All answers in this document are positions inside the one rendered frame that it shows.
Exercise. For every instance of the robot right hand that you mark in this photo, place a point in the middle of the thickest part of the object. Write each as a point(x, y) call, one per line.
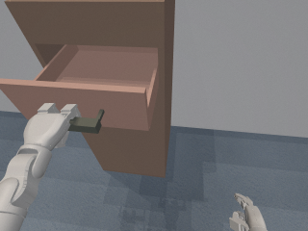
point(251, 217)

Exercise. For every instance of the robot left forearm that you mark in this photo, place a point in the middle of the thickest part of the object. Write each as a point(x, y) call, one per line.
point(20, 185)

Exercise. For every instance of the handle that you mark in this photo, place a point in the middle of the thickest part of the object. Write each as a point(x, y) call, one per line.
point(86, 124)

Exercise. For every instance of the cabinet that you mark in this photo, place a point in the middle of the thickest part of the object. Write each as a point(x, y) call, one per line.
point(49, 25)

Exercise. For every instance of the robot left hand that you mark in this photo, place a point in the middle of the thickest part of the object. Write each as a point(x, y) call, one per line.
point(48, 128)

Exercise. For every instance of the drawer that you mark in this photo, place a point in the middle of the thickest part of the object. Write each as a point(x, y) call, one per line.
point(121, 80)

